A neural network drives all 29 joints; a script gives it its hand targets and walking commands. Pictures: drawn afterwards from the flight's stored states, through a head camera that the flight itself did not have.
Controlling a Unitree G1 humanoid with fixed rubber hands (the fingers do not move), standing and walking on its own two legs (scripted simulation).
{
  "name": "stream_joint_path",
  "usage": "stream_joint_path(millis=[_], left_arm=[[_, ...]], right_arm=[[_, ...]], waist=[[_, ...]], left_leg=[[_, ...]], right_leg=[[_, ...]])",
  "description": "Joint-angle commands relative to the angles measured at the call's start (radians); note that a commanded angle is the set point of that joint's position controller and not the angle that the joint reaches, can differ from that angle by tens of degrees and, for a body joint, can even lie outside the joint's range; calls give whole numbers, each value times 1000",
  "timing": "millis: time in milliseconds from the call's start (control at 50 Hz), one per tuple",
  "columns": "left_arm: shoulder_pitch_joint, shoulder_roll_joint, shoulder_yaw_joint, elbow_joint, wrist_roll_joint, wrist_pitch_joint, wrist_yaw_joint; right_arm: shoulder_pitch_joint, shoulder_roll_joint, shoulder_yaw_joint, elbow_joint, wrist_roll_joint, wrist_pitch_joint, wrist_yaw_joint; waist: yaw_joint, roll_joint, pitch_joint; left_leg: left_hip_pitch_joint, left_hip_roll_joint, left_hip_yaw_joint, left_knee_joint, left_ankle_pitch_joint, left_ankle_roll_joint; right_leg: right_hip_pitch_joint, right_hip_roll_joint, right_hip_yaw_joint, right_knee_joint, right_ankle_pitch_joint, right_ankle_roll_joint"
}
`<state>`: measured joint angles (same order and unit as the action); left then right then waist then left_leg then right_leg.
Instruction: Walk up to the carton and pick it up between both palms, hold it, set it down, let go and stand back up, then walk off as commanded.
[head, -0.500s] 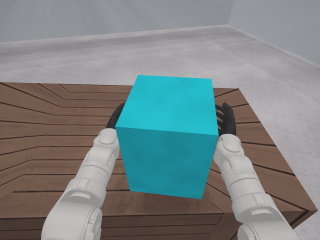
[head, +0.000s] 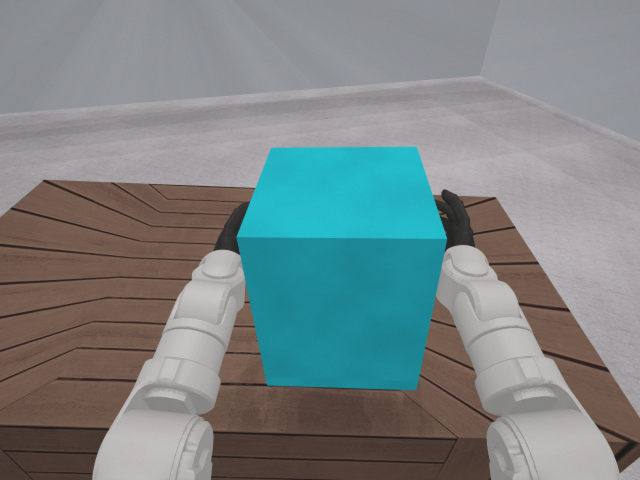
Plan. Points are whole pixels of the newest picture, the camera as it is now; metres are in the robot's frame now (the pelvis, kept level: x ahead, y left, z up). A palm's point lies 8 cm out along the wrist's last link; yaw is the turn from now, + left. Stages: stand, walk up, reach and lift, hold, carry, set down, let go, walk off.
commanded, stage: reach and lift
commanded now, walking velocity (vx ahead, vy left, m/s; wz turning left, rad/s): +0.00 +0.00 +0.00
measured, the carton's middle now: (341, 265) +0.40 -0.02 +0.13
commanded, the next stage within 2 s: hold in 0.96 s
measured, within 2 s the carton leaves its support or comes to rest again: neither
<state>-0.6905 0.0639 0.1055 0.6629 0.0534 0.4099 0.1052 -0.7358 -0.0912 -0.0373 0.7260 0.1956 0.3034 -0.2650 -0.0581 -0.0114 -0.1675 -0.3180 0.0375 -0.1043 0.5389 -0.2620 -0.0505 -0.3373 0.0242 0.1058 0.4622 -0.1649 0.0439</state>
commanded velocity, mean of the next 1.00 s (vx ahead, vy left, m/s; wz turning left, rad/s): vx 0.00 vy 0.00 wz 0.00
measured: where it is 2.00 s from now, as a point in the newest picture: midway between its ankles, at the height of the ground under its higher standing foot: outside the picture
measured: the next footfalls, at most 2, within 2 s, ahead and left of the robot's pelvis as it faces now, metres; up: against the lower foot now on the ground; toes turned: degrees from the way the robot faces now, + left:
none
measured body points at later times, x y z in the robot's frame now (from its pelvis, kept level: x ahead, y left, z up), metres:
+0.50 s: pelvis +0.00 +0.00 +0.00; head -0.04 +0.01 +0.45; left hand +0.41 +0.13 +0.16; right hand +0.40 -0.16 +0.19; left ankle +0.01 +0.15 -0.73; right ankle +0.05 -0.15 -0.73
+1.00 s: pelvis -0.01 +0.00 +0.00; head -0.05 +0.01 +0.45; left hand +0.40 +0.13 +0.17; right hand +0.40 -0.16 +0.21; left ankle +0.01 +0.15 -0.73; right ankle +0.05 -0.15 -0.73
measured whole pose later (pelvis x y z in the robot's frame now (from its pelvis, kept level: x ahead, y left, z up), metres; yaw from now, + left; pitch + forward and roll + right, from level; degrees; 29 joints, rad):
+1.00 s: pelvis -0.01 +0.00 +0.00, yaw +0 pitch +2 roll -1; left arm -0.69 0.06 0.13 0.53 0.05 0.52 0.12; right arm -0.83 -0.11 -0.04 0.69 0.22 0.40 -0.26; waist -0.05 0.01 -0.17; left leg -0.32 0.04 -0.10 0.53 -0.25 -0.05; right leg -0.34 0.02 0.11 0.46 -0.15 0.04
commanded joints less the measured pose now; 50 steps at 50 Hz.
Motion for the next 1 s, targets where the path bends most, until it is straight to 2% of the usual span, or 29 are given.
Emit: stream_joint_path(millis=[0,40,100,200,240,300,480,500,700,800,900,920,980], left_arm=[[-868,-852,-276,-421,-27,-76,-87],[-872,-845,-266,-409,-26,-71,-87],[-885,-840,-263,-424,-30,-64,-83],[-893,-826,-262,-438,-35,-56,-80],[-899,-831,-281,-479,-44,-52,-78],[-901,-818,-275,-470,-43,-42,-79],[-888,-827,-303,-512,-59,-15,-78],[-885,-819,-297,-504,-56,-10,-79],[-942,-811,-293,-532,-65,3,-81],[-954,-801,-278,-509,-64,13,-79],[-967,-791,-269,-513,-65,21,-82],[-980,-794,-281,-555,-72,18,-81],[-971,-792,-286,-554,-75,30,-84]], right_arm=[[-765,815,400,-262,112,-19,214],[-786,826,398,-265,112,-16,215],[-789,825,401,-272,118,-6,214],[-774,826,397,-264,123,11,207],[-783,830,413,-295,141,11,204],[-777,824,408,-283,145,23,199],[-793,814,421,-343,171,40,188],[-778,808,415,-324,169,49,188],[-821,820,400,-337,177,63,190],[-826,820,389,-313,175,77,193],[-828,828,387,-311,177,88,191],[-819,839,393,-324,183,87,191],[-825,834,397,-342,197,98,185]], waist=[[26,40,-368],[41,31,-371],[44,24,-386],[39,24,-389],[40,34,-432],[39,35,-414],[39,48,-455],[31,45,-436],[39,42,-452],[41,42,-429],[44,27,-434],[43,40,-465],[37,38,-463]], left_leg=[[175,-115,68,-186,186,17],[165,-114,71,-193,166,25],[167,-114,69,-192,183,27],[170,-116,68,-184,214,25],[186,-117,65,-174,252,20],[176,-118,66,-173,249,20],[197,-118,60,-159,297,9],[192,-118,61,-161,287,9],[175,-114,62,-172,252,13],[159,-115,64,-181,213,19],[151,-116,66,-187,200,24],[161,-115,67,-182,222,21],[162,-117,63,-177,224,19]], right_leg=[[311,65,-109,-143,97,-12],[308,64,-107,-144,83,-11],[320,65,-108,-142,102,-10],[337,65,-108,-139,140,-6],[347,68,-109,-132,174,-5],[351,65,-107,-132,178,-5],[363,69,-108,-128,222,-8],[361,67,-107,-131,214,-9],[363,66,-107,-131,180,-10],[342,63,-108,-135,142,-10],[352,64,-108,-135,134,-7],[363,65,-108,-129,158,-6],[364,65,-108,-129,162,-5]])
